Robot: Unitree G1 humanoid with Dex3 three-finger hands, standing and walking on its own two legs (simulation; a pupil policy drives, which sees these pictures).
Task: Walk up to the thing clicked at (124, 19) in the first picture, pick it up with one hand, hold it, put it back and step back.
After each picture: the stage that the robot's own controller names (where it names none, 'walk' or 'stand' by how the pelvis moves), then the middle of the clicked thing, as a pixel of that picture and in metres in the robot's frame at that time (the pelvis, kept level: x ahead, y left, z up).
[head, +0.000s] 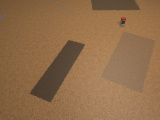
stand; (122, 21) +1.93 -0.51 -0.72
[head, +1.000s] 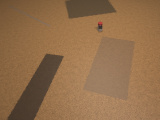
walk; (100, 26) +1.85 -0.03 -0.70
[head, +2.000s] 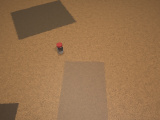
walk; (59, 48) +1.24 +0.33 -0.71
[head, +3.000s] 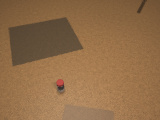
walk; (60, 85) +0.77 +0.25 -0.70
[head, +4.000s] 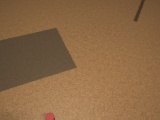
walk; (50, 119) +0.46 +0.24 -0.71
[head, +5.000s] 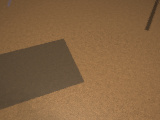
stand; out of the picture +0.33 +0.22 -0.72
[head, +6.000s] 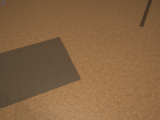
stand; out of the picture +0.34 +0.23 -0.72
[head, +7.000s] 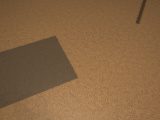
stand; out of the picture +0.33 +0.25 -0.72
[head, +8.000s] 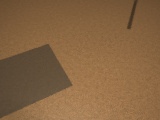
stand; out of the picture +0.29 +0.26 -0.72
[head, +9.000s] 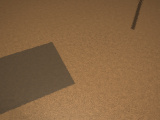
stand; out of the picture +0.31 +0.25 -0.73
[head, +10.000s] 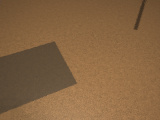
stand; out of the picture +0.31 +0.25 -0.73
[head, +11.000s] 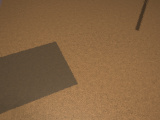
go down; out of the picture +0.31 +0.24 -0.73
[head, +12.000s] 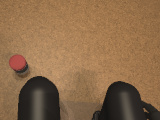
go down; (19, 65) +0.41 +0.27 -0.32
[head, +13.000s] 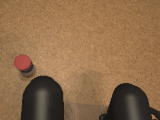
approach; (25, 65) +0.39 +0.28 -0.30
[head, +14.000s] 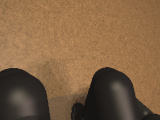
close in; out of the picture +0.36 +0.32 -0.22
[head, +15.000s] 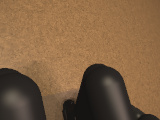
close; out of the picture +0.36 +0.31 -0.21
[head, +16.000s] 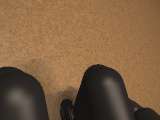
lift; out of the picture +0.35 +0.31 -0.22
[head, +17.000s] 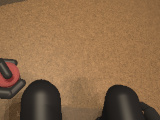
lift; (8, 78) +0.31 +0.27 -0.07
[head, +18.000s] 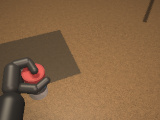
lift; (36, 82) +0.34 +0.18 +0.05
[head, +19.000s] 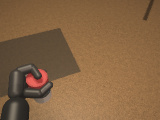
hold; (39, 87) +0.33 +0.17 +0.01
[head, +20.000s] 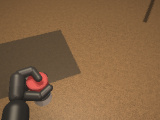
hold; (40, 89) +0.33 +0.17 +0.00
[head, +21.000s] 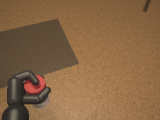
crouch; (37, 92) +0.32 +0.18 -0.03
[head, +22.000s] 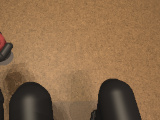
lower; out of the picture +0.44 +0.27 -0.10
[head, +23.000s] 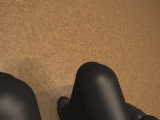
lower; out of the picture +0.40 +0.32 -0.22
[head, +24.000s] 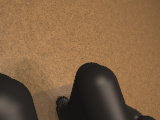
lower; out of the picture +0.39 +0.32 -0.22
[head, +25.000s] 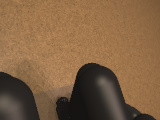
lower; out of the picture +0.38 +0.32 -0.22
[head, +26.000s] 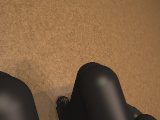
lower; out of the picture +0.38 +0.33 -0.22
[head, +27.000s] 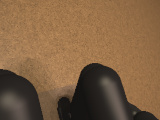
open; out of the picture +0.37 +0.31 -0.22
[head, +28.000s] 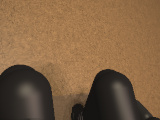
stand; out of the picture +0.38 +0.30 -0.22
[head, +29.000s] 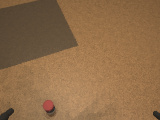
stand; (49, 107) +0.38 +0.22 -0.57
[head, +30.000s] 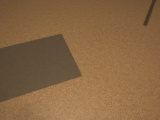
stand; out of the picture +0.38 +0.21 -0.66
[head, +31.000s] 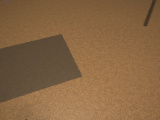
stand; out of the picture +0.37 +0.21 -0.67
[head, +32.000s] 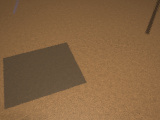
stand; out of the picture +0.39 +0.20 -0.72
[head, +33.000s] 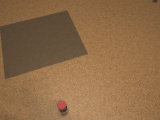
walk; (62, 107) +0.44 +0.19 -0.69
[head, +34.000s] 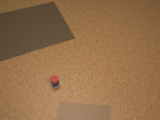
walk; (54, 81) +0.66 +0.23 -0.70
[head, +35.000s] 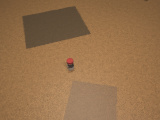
stand; (70, 64) +0.99 +0.23 -0.70
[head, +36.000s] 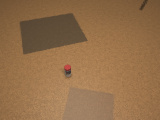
stand; (67, 70) +0.98 +0.20 -0.72
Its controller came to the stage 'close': yes
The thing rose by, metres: 0.71
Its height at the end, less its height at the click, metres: +0.00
